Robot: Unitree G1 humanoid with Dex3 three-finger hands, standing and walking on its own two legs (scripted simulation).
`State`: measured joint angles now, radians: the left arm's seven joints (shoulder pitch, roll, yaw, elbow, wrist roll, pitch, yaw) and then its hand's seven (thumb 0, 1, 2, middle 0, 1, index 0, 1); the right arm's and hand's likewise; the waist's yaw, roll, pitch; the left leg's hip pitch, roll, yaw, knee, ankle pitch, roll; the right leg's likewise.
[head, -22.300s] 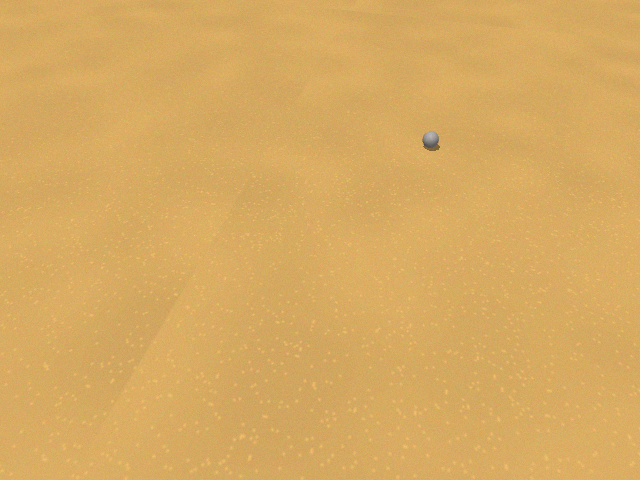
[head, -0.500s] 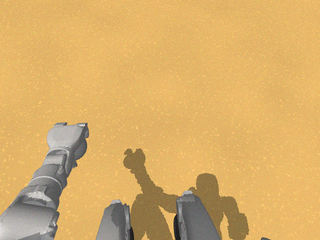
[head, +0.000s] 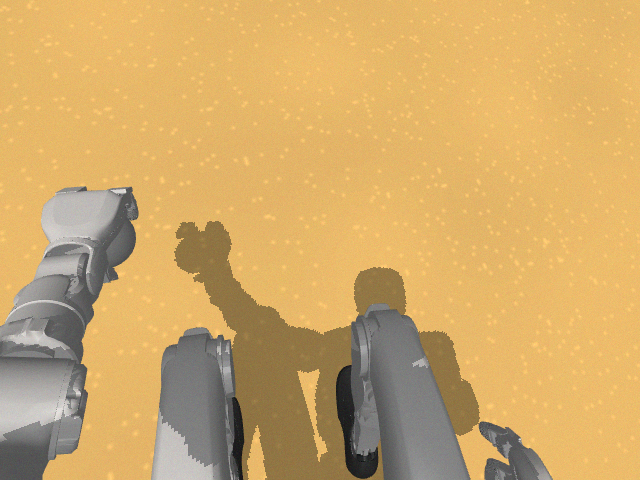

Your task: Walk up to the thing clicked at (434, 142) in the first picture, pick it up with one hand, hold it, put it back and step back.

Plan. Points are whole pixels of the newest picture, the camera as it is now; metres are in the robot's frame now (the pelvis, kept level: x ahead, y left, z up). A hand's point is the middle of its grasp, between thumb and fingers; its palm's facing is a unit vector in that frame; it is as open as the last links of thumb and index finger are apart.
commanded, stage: crouch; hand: left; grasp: from above
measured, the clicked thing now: (101, 238) +0.45 +0.25 -0.17
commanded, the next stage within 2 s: lower in 0.80 s
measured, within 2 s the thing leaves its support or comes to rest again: neither
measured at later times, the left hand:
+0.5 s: hand (118, 250) +0.45 +0.25 -0.24, palm faces -0.47 -0.02 -0.88, open 10.3 cm
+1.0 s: hand (124, 249) +0.46 +0.25 -0.27, palm faces -0.47 -0.02 -0.88, open 10.3 cm
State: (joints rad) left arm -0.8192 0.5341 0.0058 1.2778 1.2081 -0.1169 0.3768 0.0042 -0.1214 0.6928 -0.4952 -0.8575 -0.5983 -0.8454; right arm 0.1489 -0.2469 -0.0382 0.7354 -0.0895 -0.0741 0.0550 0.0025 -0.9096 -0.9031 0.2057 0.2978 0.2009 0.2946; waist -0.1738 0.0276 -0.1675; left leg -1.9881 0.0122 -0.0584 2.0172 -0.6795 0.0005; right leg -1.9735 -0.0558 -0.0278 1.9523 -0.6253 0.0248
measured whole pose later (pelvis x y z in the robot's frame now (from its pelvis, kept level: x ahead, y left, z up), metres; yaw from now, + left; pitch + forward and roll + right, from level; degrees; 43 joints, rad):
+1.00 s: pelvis -0.01 +0.00 -0.10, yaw -2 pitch +35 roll -6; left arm -1.00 0.69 0.07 1.50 1.28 -0.19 0.41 0.00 -0.13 0.64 -0.54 -0.82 -0.64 -0.80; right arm 0.17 -0.28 0.02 0.75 -0.14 -0.07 0.13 0.00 -0.92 -0.91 0.20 0.30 0.20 0.30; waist -0.24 0.00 -0.06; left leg -2.27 0.00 -0.10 2.35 -0.70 0.00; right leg -2.24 -0.04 -0.04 2.26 -0.63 0.03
